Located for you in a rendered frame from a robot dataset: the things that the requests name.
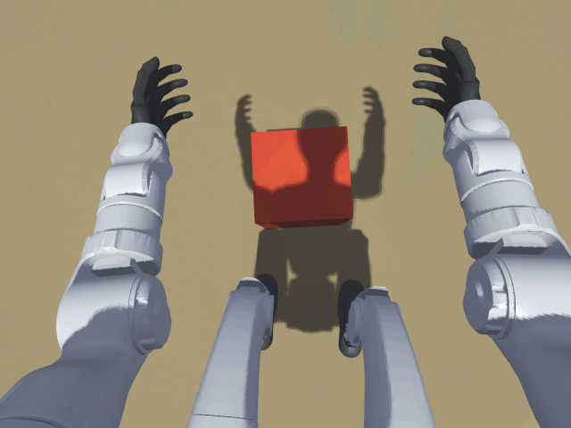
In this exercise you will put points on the robot right hand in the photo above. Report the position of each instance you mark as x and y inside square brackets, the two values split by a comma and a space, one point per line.
[459, 76]

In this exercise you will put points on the carton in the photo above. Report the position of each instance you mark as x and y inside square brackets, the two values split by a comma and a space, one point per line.
[301, 177]

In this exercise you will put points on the robot left hand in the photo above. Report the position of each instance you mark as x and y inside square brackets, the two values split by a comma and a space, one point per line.
[147, 95]

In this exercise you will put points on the left robot thigh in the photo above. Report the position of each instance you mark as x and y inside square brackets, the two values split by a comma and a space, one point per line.
[229, 391]

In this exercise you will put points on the robot right forearm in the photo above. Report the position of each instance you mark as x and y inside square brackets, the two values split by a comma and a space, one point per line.
[495, 191]

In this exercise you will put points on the left robot foot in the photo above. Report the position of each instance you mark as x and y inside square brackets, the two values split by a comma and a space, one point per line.
[270, 282]

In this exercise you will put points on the robot right upper arm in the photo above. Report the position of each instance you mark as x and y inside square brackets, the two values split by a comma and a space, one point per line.
[523, 302]

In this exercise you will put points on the robot left forearm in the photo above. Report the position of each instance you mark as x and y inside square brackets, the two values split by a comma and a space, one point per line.
[126, 239]

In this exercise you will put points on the robot left upper arm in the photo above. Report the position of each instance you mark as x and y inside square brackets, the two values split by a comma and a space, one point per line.
[107, 327]

